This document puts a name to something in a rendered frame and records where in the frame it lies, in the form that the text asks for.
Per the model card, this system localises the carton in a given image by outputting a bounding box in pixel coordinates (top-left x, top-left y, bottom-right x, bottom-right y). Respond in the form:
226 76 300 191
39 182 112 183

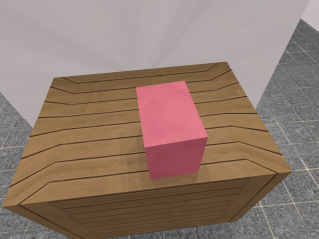
136 81 208 181

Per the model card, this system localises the pedestal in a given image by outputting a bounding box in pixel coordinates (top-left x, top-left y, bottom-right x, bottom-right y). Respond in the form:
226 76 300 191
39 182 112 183
1 61 292 239

